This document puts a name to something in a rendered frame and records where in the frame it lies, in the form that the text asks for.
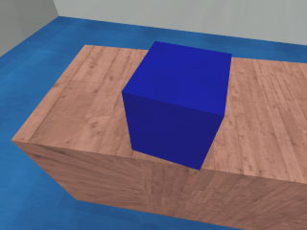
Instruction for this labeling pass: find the carton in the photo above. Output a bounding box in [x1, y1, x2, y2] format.
[122, 41, 232, 171]

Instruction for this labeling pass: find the pedestal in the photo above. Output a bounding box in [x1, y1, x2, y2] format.
[12, 45, 307, 230]

